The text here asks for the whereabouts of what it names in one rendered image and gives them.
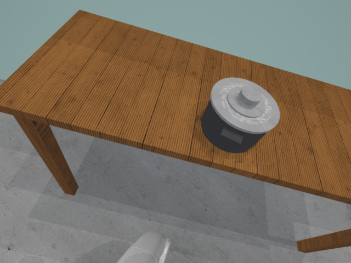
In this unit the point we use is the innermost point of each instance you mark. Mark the table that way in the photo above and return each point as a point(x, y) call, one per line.
point(122, 83)

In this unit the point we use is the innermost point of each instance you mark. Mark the knob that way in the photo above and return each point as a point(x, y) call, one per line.
point(250, 95)

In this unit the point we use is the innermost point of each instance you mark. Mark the left robot thigh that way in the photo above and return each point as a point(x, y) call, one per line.
point(152, 247)

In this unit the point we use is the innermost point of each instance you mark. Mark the lid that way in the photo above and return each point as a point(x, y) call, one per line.
point(249, 119)

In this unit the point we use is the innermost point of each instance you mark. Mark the pot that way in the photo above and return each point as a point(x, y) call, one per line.
point(224, 136)

